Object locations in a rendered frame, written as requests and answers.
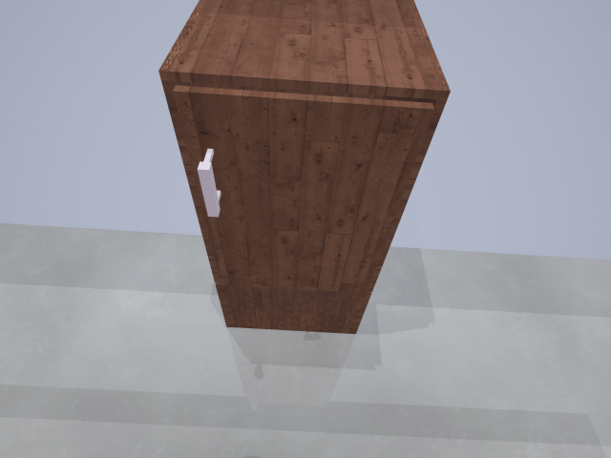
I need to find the handle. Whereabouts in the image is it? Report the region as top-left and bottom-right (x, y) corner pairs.
(198, 149), (221, 218)

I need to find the cupboard door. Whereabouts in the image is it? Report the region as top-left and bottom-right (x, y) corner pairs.
(173, 85), (434, 293)

